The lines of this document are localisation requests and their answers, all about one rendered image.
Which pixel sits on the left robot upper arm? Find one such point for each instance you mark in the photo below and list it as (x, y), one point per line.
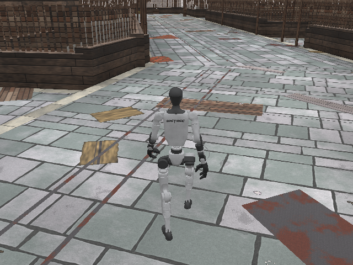
(156, 124)

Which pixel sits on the left robot hand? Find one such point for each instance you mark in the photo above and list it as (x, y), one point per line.
(149, 152)

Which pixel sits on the right robot hand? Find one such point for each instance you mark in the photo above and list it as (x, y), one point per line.
(205, 170)

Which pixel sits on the robot right forearm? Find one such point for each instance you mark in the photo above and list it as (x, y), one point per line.
(200, 151)

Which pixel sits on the right robot upper arm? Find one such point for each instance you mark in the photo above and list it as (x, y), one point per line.
(195, 126)

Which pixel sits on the robot left shin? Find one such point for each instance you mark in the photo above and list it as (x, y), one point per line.
(166, 212)

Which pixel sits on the humanoid robot head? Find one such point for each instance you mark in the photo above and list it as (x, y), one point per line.
(175, 95)

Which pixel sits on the robot left forearm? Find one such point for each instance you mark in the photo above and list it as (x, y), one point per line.
(151, 143)

